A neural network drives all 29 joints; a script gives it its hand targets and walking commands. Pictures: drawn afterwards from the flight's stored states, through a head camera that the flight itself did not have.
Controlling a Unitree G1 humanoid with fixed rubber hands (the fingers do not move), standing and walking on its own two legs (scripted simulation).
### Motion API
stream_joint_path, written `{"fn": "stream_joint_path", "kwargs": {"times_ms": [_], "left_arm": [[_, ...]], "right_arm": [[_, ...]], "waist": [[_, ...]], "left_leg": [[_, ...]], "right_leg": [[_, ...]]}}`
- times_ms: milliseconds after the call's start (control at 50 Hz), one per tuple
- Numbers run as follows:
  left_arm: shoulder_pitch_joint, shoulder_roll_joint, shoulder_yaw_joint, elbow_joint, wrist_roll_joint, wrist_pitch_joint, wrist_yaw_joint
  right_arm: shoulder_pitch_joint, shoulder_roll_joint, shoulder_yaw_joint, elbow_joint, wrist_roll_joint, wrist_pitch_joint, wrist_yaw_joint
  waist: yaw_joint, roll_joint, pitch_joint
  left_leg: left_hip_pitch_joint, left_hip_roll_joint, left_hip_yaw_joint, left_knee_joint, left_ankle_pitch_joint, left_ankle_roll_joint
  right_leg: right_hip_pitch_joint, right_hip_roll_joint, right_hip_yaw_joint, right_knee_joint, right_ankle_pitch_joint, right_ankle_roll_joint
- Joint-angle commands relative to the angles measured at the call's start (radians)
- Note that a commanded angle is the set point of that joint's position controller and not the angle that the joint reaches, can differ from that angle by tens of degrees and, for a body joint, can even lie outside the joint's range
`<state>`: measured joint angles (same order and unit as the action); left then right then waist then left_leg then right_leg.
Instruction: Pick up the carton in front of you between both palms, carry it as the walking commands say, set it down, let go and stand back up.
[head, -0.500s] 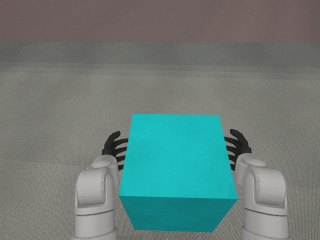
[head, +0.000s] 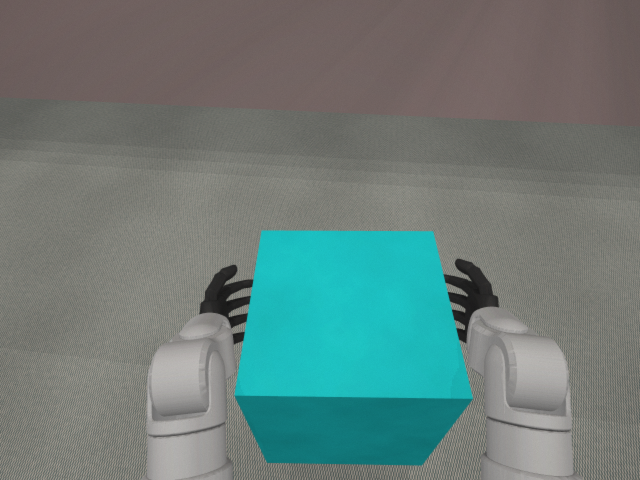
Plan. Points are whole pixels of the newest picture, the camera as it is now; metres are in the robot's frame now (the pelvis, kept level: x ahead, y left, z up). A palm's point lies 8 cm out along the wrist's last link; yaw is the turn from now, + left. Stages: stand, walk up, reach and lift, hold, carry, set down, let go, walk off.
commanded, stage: carry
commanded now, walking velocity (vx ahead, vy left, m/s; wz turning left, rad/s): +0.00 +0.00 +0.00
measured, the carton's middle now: (345, 353) +0.27 +0.00 +0.01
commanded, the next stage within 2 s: hold in 1.36 s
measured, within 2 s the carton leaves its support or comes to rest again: neither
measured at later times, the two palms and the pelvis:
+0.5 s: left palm (211, 376) +0.23 +0.16 +0.05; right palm (471, 372) +0.23 -0.14 +0.05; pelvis -0.04 +0.01 -0.01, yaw +0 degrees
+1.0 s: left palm (209, 389) +0.22 +0.16 +0.04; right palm (469, 384) +0.22 -0.14 +0.04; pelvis -0.07 +0.01 -0.01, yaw +0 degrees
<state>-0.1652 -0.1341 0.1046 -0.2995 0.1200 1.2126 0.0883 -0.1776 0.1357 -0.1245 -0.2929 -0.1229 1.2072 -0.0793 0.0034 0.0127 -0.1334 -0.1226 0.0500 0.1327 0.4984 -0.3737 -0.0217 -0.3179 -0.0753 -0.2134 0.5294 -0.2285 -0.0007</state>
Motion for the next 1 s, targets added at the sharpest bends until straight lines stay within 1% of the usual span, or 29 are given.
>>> {"fn": "stream_joint_path", "kwargs": {"times_ms": [0,100,180,200,280,380,460,600,680,740,820,880,980], "left_arm": [[-0.446,-0.91,-0.714,-0.03,-0.394,-0.011,-0.258],[-0.439,-0.922,-0.72,0.022,-0.369,-0.056,-0.263],[-0.437,-0.916,-0.71,0.06,-0.341,-0.119,-0.268],[-0.443,-0.914,-0.711,0.056,-0.338,-0.136,-0.269],[-0.457,-0.887,-0.703,0.061,-0.322,-0.198,-0.267],[-0.413,-0.821,-0.625,0.145,-0.246,-0.273,-0.263],[-0.425,-0.795,-0.541,0.239,-0.179,-0.35,-0.262],[-0.532,-0.838,-0.41,0.434,-0.093,-0.509,-0.278],[-0.58,-0.896,-0.403,0.489,-0.082,-0.572,-0.291],[-0.575,-0.923,-0.425,0.483,-0.092,-0.578,-0.296],[-0.531,-0.926,-0.481,0.421,-0.126,-0.54,-0.293],[-0.505,-0.9,-0.477,0.406,-0.126,-0.512,-0.289],[-0.523,-0.895,-0.478,0.393,-0.13,-0.509,-0.289]], "right_arm": [[-0.418,0.895,0.719,-0.022,0.401,0.001,0.26],[-0.414,0.902,0.729,0.025,0.38,-0.043,0.268],[-0.408,0.898,0.716,0.067,0.343,-0.107,0.272],[-0.412,0.898,0.716,0.065,0.338,-0.125,0.273],[-0.423,0.88,0.705,0.072,0.314,-0.187,0.267],[-0.382,0.823,0.627,0.165,0.238,-0.264,0.261],[-0.396,0.8,0.546,0.264,0.172,-0.342,0.26],[-0.499,0.843,0.418,0.462,0.085,-0.498,0.276],[-0.545,0.9,0.411,0.516,0.072,-0.562,0.29],[-0.542,0.926,0.435,0.508,0.084,-0.569,0.295],[-0.498,0.929,0.492,0.445,0.121,-0.529,0.29],[-0.468,0.904,0.487,0.43,0.119,-0.5,0.285],[-0.485,0.899,0.488,0.418,0.122,-0.498,0.285]], "waist": [[-0.003,0.014,-0.242],[-0.002,0.023,-0.226],[-0.003,0.028,-0.216],[-0.003,0.024,-0.211],[-0.004,0.004,-0.198],[-0.005,-0.001,-0.179],[-0.006,0.0,-0.148],[-0.005,-0.003,-0.139],[-0.004,-0.006,-0.169],[-0.004,-0.008,-0.194],[-0.005,-0.01,-0.213],[-0.005,-0.01,-0.21],[-0.004,-0.01,-0.187]], "left_leg": [[0.021,0.108,-0.051,-0.013,0.77,-0.007],[0.026,0.121,-0.059,-0.015,0.775,0.005],[0.013,0.127,-0.064,-0.011,0.735,0.022],[0.0,0.127,-0.063,-0.01,0.696,0.027],[-0.033,0.112,-0.065,-0.028,0.545,0.035],[-0.06,0.109,-0.075,-0.049,0.443,0.038],[-0.092,0.108,-0.083,-0.074,0.356,0.041],[-0.127,0.104,-0.093,-0.096,0.243,0.051],[-0.121,0.1,-0.094,-0.087,0.237,0.055],[-0.11,0.099,-0.094,-0.074,0.255,0.055],[-0.1,0.1,-0.092,-0.059,0.29,0.054],[-0.104,0.1,-0.091,-0.056,0.298,0.054],[-0.125,0.1,-0.096,-0.067,0.27,0.057]], "right_leg": [[0.211,-0.085,0.072,0.032,0.607,-0.013],[0.184,-0.088,0.074,0.039,0.518,-0.008],[0.167,-0.093,0.081,0.05,0.43,-0.01],[0.167,-0.093,0.082,0.041,0.408,-0.008],[0.177,-0.101,0.093,0.022,0.39,-0.008],[0.171,-0.107,0.103,-0.001,0.334,-0.006],[0.157,-0.108,0.108,-0.023,0.267,-0.004],[0.154,-0.108,0.114,-0.052,0.202,-0.007],[0.165,-0.109,0.115,-0.053,0.21,-0.01],[0.17,-0.112,0.114,-0.048,0.229,-0.01],[0.17,-0.116,0.111,-0.041,0.259,-0.009],[0.164,-0.116,0.11,-0.04,0.268,-0.008],[0.154,-0.114,0.112,-0.048,0.244,-0.006]]}}
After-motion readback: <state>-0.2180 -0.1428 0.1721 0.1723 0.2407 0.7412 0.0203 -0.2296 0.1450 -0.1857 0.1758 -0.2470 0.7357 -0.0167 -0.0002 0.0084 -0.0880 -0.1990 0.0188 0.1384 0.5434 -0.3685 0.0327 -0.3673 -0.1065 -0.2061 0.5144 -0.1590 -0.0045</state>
